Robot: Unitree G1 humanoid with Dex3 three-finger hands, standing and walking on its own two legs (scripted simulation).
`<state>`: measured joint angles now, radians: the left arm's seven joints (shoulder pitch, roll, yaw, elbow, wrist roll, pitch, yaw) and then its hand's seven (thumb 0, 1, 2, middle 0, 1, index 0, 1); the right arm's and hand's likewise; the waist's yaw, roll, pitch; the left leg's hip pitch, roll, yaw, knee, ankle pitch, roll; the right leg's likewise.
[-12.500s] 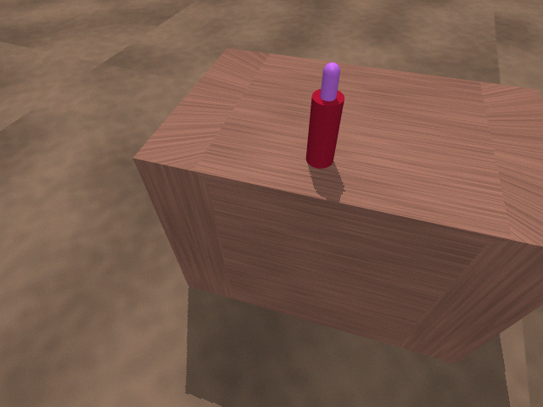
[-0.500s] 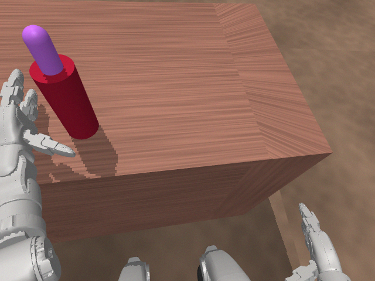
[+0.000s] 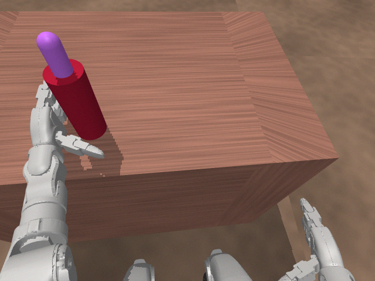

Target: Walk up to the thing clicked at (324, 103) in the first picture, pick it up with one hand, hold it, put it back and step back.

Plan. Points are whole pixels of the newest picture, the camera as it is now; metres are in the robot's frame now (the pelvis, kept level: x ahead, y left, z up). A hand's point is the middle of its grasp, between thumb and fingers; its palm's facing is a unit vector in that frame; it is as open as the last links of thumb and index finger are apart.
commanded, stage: close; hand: left
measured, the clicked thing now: (73, 92) +0.47 +0.19 +0.12
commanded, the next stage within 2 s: settle in 0.90 s
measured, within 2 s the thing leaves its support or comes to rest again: leaves its support in 1.42 s
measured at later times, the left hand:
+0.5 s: hand (73, 109) +0.47 +0.21 +0.07, palm faces +0.13 -0.99 +0.01, open 15.0 cm
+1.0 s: hand (80, 112) +0.46 +0.19 +0.07, palm faces +0.12 -0.99 +0.01, open 9.6 cm
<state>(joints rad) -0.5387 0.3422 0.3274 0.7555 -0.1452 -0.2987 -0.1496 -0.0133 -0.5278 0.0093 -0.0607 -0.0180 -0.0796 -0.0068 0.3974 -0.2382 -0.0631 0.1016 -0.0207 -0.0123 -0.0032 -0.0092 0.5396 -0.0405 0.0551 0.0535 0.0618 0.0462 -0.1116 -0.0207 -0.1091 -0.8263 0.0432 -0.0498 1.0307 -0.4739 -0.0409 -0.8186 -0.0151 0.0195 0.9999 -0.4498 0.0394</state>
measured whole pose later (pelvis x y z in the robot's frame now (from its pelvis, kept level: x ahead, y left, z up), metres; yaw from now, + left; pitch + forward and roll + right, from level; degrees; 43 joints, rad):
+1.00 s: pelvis +0.01 +0.01 +0.00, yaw -1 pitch +17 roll -1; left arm -0.57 0.33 0.35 0.79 -0.13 -0.33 -0.10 0.00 -0.29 0.80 -0.82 -0.86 -0.85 -0.86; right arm 0.40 -0.23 -0.07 0.08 -0.01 0.06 0.03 -0.01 0.52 -0.04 0.05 0.05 0.06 0.05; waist -0.12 -0.01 -0.13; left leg -0.84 0.05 -0.04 1.03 -0.49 -0.03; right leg -0.83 -0.01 0.03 0.99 -0.45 0.05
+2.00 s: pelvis +0.00 +0.01 +0.02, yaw -1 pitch +11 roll -1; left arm -0.58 0.34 0.28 0.75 -0.14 -0.13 -0.07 0.00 -0.35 1.15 -0.71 -1.09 -0.74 -1.09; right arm 0.34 -0.23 -0.08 0.25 0.02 0.03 -0.05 -0.01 0.55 -0.04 0.05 0.05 0.06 0.05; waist -0.08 0.00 -0.10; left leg -0.66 0.03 -0.02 0.89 -0.42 -0.03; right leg -0.67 -0.03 0.04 0.87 -0.39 0.05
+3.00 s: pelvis +0.00 +0.00 +0.05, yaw +1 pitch +0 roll +0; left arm -0.37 0.28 0.24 0.05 -0.20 0.43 -0.04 0.00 -0.36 1.16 -0.71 -1.09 -0.74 -1.10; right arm 0.30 -0.22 -0.08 0.51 0.04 -0.18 -0.09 -0.01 0.56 -0.04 0.05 0.05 0.06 0.05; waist -0.01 0.06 -0.08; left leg -0.37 0.03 -0.03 0.71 -0.35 -0.04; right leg -0.38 -0.04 0.02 0.71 -0.34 0.04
